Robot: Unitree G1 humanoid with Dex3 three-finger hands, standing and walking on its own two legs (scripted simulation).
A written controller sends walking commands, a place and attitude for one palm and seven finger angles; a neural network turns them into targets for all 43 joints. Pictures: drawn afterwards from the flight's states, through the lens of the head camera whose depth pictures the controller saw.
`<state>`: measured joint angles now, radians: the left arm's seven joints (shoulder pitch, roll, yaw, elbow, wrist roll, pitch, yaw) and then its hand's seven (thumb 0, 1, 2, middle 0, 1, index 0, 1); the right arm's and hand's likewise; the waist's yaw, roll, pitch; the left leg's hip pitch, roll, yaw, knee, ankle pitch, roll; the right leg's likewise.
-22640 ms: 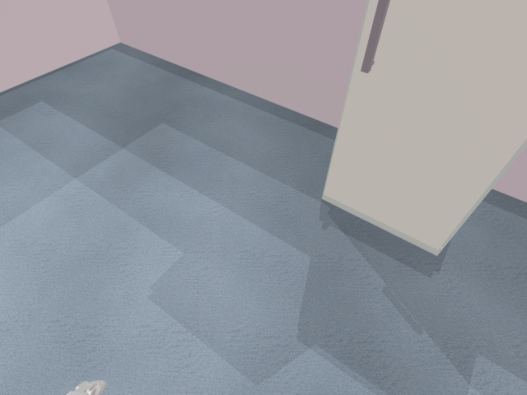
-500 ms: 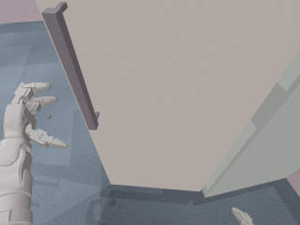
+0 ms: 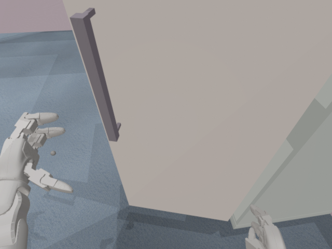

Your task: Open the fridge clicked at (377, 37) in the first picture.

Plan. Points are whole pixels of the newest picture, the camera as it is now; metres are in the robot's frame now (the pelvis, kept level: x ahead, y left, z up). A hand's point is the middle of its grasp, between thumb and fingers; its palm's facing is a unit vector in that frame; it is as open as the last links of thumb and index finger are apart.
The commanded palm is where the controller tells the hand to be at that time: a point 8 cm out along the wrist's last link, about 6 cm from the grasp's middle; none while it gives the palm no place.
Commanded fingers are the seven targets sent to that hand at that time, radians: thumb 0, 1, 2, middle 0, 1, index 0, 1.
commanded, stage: draw the hand back to the body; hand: left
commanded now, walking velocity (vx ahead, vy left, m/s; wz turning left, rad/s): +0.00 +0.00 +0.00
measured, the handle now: (104, 87) +0.43 +0.21 +0.18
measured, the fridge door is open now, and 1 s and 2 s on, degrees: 73 73 73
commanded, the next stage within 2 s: step back with the hand held close in 1.68 s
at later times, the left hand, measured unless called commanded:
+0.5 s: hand (44, 163) +0.22 +0.26 +0.15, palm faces +0.13 -0.99 -0.04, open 14.7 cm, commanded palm +0.19 +0.31 +0.16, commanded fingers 0.00 -0.51 0.22 -0.25 -1.13 -0.25 -1.13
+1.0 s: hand (29, 161) +0.22 +0.28 +0.17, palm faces +0.47 -0.81 -0.34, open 11.8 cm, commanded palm +0.16 +0.31 +0.18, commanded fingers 0.00 0.39 0.65 -0.22 -0.60 -0.22 -0.60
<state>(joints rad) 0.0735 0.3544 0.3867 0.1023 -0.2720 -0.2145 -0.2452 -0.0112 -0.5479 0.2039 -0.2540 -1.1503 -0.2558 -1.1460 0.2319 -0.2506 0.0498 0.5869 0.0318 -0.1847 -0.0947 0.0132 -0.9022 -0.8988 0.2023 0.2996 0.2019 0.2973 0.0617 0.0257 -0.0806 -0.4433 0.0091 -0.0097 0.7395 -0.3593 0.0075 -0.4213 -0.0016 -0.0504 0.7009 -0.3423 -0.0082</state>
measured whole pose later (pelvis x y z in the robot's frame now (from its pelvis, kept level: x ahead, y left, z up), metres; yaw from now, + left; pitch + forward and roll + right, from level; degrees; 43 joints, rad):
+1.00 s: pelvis +0.01 +0.00 +0.02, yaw +0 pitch -4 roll +0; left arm 0.34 0.34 0.33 -0.26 -0.07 -0.06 0.10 0.00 0.05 0.49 -0.24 -0.80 -0.24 -0.80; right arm 0.22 -0.23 0.05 0.69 -0.01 -0.20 -0.10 0.02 -0.90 -0.90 0.20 0.30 0.20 0.30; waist 0.08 0.04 0.01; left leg -0.15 -0.01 0.00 0.47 -0.25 0.02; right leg -0.14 -0.02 -0.04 0.45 -0.25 0.00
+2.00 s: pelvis +0.00 +0.01 +0.03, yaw -1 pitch -1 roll -1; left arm 0.47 0.36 0.38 -0.41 -0.05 -0.14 0.11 0.02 0.90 0.90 -0.21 -0.30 -0.21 -0.30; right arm 0.17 -0.24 0.02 0.59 -0.01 -0.06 -0.08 0.01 -0.90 -0.90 0.20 0.30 0.20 0.30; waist 0.03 0.04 0.00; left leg -0.22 0.00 0.01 0.45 -0.22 0.02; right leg -0.19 -0.01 -0.03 0.39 -0.19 0.01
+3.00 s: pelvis -0.16 +0.05 +0.02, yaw +0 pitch +2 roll -3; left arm 0.51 0.45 0.46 -0.57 -0.04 -0.24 0.13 0.02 0.89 0.90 -0.21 -0.30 -0.22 -0.30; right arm 0.14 -0.17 -0.02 0.58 -0.01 -0.15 -0.05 0.01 -0.90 -0.90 0.20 0.30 0.20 0.30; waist 0.02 -0.03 0.04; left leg -0.39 0.01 0.03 0.45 -0.10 0.07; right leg -0.44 0.08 0.03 0.96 -0.47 0.02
